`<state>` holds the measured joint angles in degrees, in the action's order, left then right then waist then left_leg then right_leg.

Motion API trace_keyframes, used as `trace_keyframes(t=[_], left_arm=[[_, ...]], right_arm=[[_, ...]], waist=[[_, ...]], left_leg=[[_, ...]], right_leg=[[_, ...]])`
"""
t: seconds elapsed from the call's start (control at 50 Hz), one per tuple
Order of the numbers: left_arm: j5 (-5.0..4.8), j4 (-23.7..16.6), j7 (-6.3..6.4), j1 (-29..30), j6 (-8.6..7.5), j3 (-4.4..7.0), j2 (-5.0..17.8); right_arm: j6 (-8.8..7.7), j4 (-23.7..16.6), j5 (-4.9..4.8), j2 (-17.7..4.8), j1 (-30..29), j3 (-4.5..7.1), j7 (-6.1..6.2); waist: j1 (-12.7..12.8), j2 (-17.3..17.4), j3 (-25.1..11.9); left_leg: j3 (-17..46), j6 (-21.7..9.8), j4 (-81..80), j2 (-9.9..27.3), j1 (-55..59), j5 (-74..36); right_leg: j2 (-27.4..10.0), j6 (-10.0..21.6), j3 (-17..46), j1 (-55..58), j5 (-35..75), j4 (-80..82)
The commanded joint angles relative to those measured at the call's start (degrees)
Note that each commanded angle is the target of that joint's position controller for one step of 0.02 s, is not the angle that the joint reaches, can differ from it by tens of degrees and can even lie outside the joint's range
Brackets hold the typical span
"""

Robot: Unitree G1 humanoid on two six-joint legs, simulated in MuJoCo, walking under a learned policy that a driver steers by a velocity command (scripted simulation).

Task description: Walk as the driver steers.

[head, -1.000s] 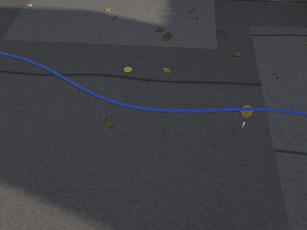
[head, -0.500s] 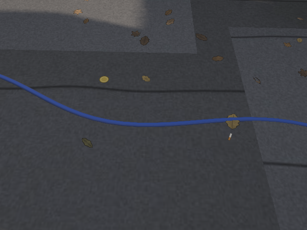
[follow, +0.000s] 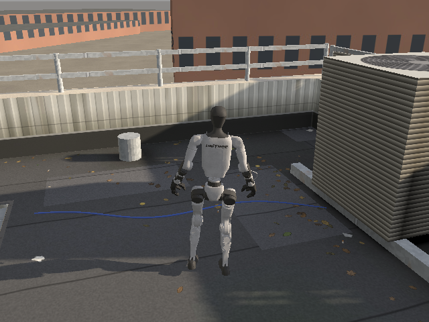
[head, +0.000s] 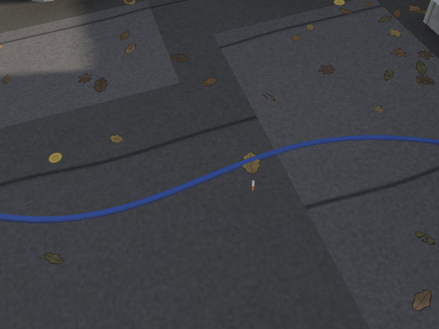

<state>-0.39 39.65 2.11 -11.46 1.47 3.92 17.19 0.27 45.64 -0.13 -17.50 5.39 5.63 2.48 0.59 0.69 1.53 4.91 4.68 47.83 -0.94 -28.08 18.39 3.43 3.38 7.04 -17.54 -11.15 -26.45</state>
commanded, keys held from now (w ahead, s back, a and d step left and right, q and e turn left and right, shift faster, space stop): e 0.04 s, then no key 0.64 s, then w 0.32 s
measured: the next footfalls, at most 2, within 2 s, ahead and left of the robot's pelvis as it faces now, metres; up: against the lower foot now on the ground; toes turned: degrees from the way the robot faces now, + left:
left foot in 0.16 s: +0.07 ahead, +0.15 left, +0.00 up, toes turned -9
right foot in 0.46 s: +0.01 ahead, -0.11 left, +0.00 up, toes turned -4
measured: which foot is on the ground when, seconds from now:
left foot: up 0.00-0.14, down 0.16-1.00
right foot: down 0.00-0.16, up 0.18-0.44, down 0.46-0.92, up 0.94-1.00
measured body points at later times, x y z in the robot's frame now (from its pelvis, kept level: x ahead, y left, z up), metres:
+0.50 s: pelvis +0.01 +0.02 -0.01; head +0.03 +0.02 +0.44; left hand +0.17 +0.28 -0.12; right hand +0.10 -0.25 -0.13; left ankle +0.03 +0.15 -0.74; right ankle -0.03 -0.11 -0.75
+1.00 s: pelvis +0.06 +0.03 -0.01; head +0.07 +0.06 +0.44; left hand +0.18 +0.30 -0.14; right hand +0.08 -0.26 -0.12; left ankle +0.05 +0.12 -0.74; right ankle -0.02 -0.10 -0.70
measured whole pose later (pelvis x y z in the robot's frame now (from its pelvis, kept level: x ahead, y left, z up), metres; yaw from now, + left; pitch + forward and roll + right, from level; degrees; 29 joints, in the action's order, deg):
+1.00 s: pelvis +0.06 +0.03 -0.01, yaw -7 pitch +0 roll -1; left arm -1.9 45.5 1.3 -18.2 -1.4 3.1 16.3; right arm -5.7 54.7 -0.6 -16.5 15.8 3.0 -1.6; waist -0.9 -2.2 0.1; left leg -2.3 -3.2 31.1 -1.0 -12.3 18.6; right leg 0.7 1.1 4.4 -16.5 -26.9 -50.1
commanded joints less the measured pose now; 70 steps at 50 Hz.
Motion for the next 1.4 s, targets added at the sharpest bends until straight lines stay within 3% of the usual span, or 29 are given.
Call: trace_keyframes(t=[0.02,0.14,0.16,0.18,0.2,0.22,0.24,0.28,0.38,0.44,0.48,0.5,0.54,0.68,0.72,0.76,0.82,0.88,0.92,0.94,0.96,1.0,1.08,1.2,1.26,1.34,1.36,1.38,1.4], left_arm=[[0.03,-4.17,-0.03,0.42,-0.08,3.15,10.93],[-0.82,-5.23,-0.01,2.93,0.95,2.06,8.61],[-0.07,-5.24,0.05,0.97,0.83,1.39,6.48],[0.36,-5.71,-0.19,-2.11,0.27,0.87,4.48],[0.89,-6.07,-0.16,-0.08,-0.31,1.91,8.36],[0.31,-5.12,-0.14,-0.05,-0.4,3.08,11.44],[0.03,-4.02,-0.08,-0.37,-0.11,3.33,10.95],[0.09,-2.96,0.12,-0.77,0.76,2.66,7.92],[-0.09,-3.62,-0.54,2.99,0.39,0.19,2.55],[-0.24,-1.41,-0.63,-0.42,0.29,0.73,3.94],[0.82,-1.88,-0.07,-0.89,0.38,1.29,8.31],[1.07,-1.08,-0.14,0.25,0.55,1.69,10.19],[1.63,-1.22,-1.3,1.42,-0.05,0.38,4.56],[1.29,0.71,-1.09,-0.1,-1.92,-0.31,4.11],[0.85,1.62,-0.78,-2.0,-1.64,0.15,5.41],[0.38,2.0,-0.61,-4.9,-1.41,0.93,8.2],[0.04,2.57,-0.29,-6.03,-2.8,1.11,8.53],[-1.3,1.23,-0.64,-0.65,-3.05,0.99,7.77],[-0.62,0.47,-0.82,1.41,-3.04,0.28,4.94],[0.05,-1.02,-1.01,2.65,-3.48,-0.99,0.54],[-1.12,-3.7,-0.46,2.85,-4.52,-0.46,1.77],[-2.55,-1.77,-1.0,0.11,-5.95,0.58,5.55],[-0.54,-1.02,-2.41,2.17,-6.53,0.83,3.77],[-0.33,-4.44,-3.61,11.54,-6.71,-1.04,-0.98],[-0.69,-5.16,-4.42,13.69,-6.74,-0.83,0.21],[0.47,-1.22,-4.07,1.7,-7.15,1.31,5.66],[1.06,0.34,-3.44,-3.46,-7.18,1.93,7.91],[2.77,0.88,-2.9,-7.63,-6.67,2.26,11.75],[2.67,1.19,-3.26,-8.4,-5.91,0.96,8.38]], right_arm=[[-1.47,-4.2,-0.34,-4.38,-2.47,0.6,-0.66],[-2.78,-2.67,-0.06,-5.2,3.5,0.51,-2.4],[-2.7,-3.04,0.95,-8.13,4.12,1.0,-2.26],[-2.09,-3.77,1.86,-12.21,1.63,1.52,-1.84],[-2.2,-3.83,2.64,-9.18,2.47,0.79,-1.93],[-2.39,-4.35,2.02,-8.16,1.49,0.4,-1.9],[-2.36,-4.3,1.19,-7.47,0.04,0.22,-1.74],[-2.27,-4.14,0.06,-5.69,-1.2,-0.66,-1.63],[-0.77,-2.38,0.48,-6.18,0.97,-0.96,-1.55],[-0.46,-1.39,-0.47,-6.69,1.89,-1.31,-1.83],[-1.83,-0.71,0.62,-4.87,4.55,-2.26,-2.42],[-2.59,-0.38,1.22,-3.09,6.71,-2.63,-2.88],[-2.44,0.24,1.26,-4.57,1.61,-2.56,-2.76],[-1.0,3.45,0.7,-3.99,2.76,-2.56,-1.47],[-0.85,4.69,0.29,-3.56,3.43,-2.56,-1.31],[-1.57,3.7,-0.48,-3.29,1.22,-2.48,-1.42],[-3.99,2.08,-1.77,-3.89,-0.78,-2.07,-2.41],[-5.73,4.84,-1.9,-3.45,5.03,-1.99,-3.88],[-5.71,9.84,-0.92,-4.63,15.27,-1.01,-4.09],[-5.81,10.69,-0.71,-8.71,21.54,-0.11,-3.69],[-6.28,10.48,-0.16,-13.92,24.04,0.72,-4.34],[-7.02,7.72,-0.28,-7.55,15.95,-1.2,-3.94],[-6.34,7.11,0.07,-4.64,15.64,-2.57,-3.66],[-4.3,7.58,0.44,-6.74,17.55,-2.87,-1.67],[-3.68,8.56,0.04,-7.33,19.8,-2.77,-1.39],[-3.2,7.36,-0.51,-7.92,14.96,-2.17,-1.2],[-3.22,6.99,-0.03,-7.17,16.02,-2.4,-1.3],[-3.67,6.27,1.73,-3.1,21.87,-3.66,-1.67],[-3.79,8.72,0.78,0.09,29.05,-4.75,-2.33]], waist=[[0.96,-9.61,-6.03],[-1.81,-8.42,-8.0],[-0.72,-2.43,-8.81],[3.24,11.31,-6.83],[0.53,13.49,-6.73],[0.09,9.38,-5.42],[0.72,7.22,-4.67],[0.75,6.79,-3.54],[-1.98,10.48,-5.32],[-0.28,9.15,-4.89],[-1.57,2.26,-6.71],[-4.57,-6.74,-7.37],[-1.45,-4.9,-4.61],[-1.54,-4.24,-0.52],[-0.73,-5.34,-0.88],[1.27,-9.95,3.01],[1.47,-12.46,7.5],[-2.78,-9.19,4.15],[-6.79,-5.35,0.21],[-8.4,6.71,-1.59],[-8.39,17.07,-1.19],[-4.56,7.52,4.99],[-3.87,5.39,3.37],[-5.31,4.29,3.85],[-5.33,5.43,3.17],[3.17,5.92,-4.17],[5.26,3.08,-8.7],[3.16,-8.01,-17.77],[1.24,-15.27,-28.09]], left_leg=[[0.43,0.14,-5.54,-0.79,-0.26,1.51],[-1.04,-3.37,-27.24,0.77,15.51,-12.31],[5.62,-6.2,-28.67,8.58,21.39,-18.39],[16.54,-13.52,-28.78,17.8,24.13,-32.02],[23.34,-21.79,-29.97,24.01,20.48,-32.62],[20.78,-22.2,-29.91,22.3,19.98,-30.07],[16.39,-19.59,-29.03,18.84,20.21,-27.4],[11.38,-17.17,-28.05,15.48,20.38,-27.83],[5.46,-16.34,-26.55,11.73,21.0,-31.06],[5.88,-14.79,-24.76,11.29,19.6,-28.51],[3.81,-8.77,-22.85,8.78,13.29,-19.4],[-1.26,-5.61,-23.43,4.04,13.44,-10.03],[-2.88,-2.7,-22.29,2.87,16.86,-7.78],[-2.48,-2.95,-21.77,3.18,17.21,-10.73],[-5.74,-2.95,-18.39,0.4,15.07,-0.17],[-8.51,-3.64,-10.22,-1.33,6.37,7.41],[-4.31,-7.34,-2.26,2.77,-1.47,10.97],[-6.76,-9.83,-15.78,2.36,11.42,3.07],[-5.99,-8.53,-20.98,0.99,28.67,-5.9],[11.41,-12.12,-29.73,12.06,35.08,4.0],[34.74,-20.52,-38.36,22.69,37.03,12.7],[28.76,-19.65,-38.7,21.25,33.36,17.28],[11.34,-14.77,-39.57,14.05,32.1,-7.24],[-2.53,-12.94,-37.87,8.92,24.31,-37.68],[-2.39,-12.99,-35.92,10.61,24.87,-39.4],[-2.04,-10.23,-21.49,10.66,29.4,-51.33],[-3.25,-8.14,-12.01,7.82,25.07,-45.84],[-4.24,-5.45,6.0,2.81,9.05,-18.44],[0.88,-3.38,20.52,-3.22,2.45,22.24]], right_leg=[[-13.77,9.93,17.46,8.41,11.19,5.88],[-10.08,5.37,18.24,6.73,15.05,-0.58],[-6.48,2.25,14.47,1.72,4.59,-6.01],[2.83,-1.29,4.84,-7.65,-16.13,-14.6],[2.32,-4.18,2.72,-10.37,-26.83,-25.31],[1.27,-5.39,3.51,-11.51,-25.06,-33.37],[1.0,-6.33,3.61,-12.58,-21.99,-36.54],[0.48,-8.02,4.08,-12.71,-17.81,-36.91],[-2.91,-9.1,-4.61,-1.51,-14.43,-14.2],[-2.12,-7.06,-6.71,7.45,0.01,5.09],[-8.86,-3.62,1.1,17.65,17.8,5.59],[-10.69,-0.18,2.3,15.19,16.85,1.66],[-8.66,0.28,1.86,8.45,3.9,3.37],[-7.03,-1.57,0.92,4.33,2.92,3.48],[-6.89,-0.01,2.14,4.88,-12.77,5.49],[-12.83,4.72,12.16,4.44,-32.84,12.23],[-20.15,9.59,22.39,4.88,-32.26,16.66],[-16.02,6.46,12.93,2.07,-21.07,13.73],[-9.89,2.98,4.31,-6.01,-13.86,3.87],[-3.48,-1.29,-3.83,-13.77,-12.86,-14.12],[0.83,-2.86,-4.17,-24.12,-22.7,-28.31],[-5.69,-0.96,0.09,-30.5,-15.08,-37.87],[-9.45,-1.39,-4.19,-27.55,-0.35,-32.33],[-5.55,-4.6,-10.72,-16.36,11.82,-10.88],[-3.73,-3.58,-10.24,-11.05,16.41,-5.65],[-1.35,1.4,-9.08,2.45,16.98,-0.1],[-4.6,3.18,-6.97,13.25,29.49,0.57],[-18.34,9.93,7.03,33.72,51.81,-6.26],[-28.87,18.56,22.62,39.78,55.23,-2.78]])
Keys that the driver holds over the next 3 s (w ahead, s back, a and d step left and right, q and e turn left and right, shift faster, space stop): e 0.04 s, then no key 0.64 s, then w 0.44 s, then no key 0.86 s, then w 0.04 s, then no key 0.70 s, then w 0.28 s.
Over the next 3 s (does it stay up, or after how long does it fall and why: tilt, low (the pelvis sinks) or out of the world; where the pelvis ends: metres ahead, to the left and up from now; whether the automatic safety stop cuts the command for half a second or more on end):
stays up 0.40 -0.03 -0.02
